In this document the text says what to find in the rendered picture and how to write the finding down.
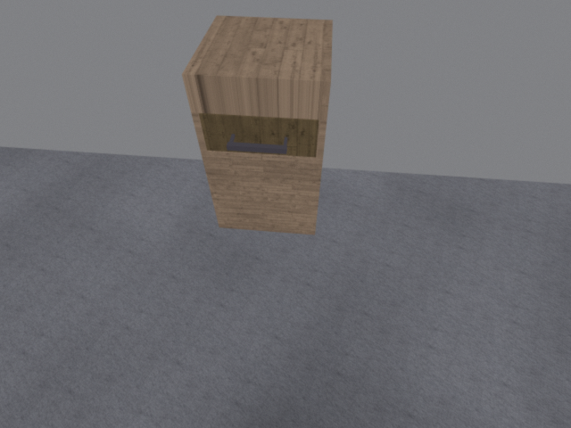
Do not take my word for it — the drawer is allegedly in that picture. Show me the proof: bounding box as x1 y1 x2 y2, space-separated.
199 113 319 157

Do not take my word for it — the cabinet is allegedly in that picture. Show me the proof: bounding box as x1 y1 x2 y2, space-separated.
182 15 333 235

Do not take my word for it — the handle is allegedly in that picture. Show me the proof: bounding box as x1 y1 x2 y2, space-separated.
227 134 287 154

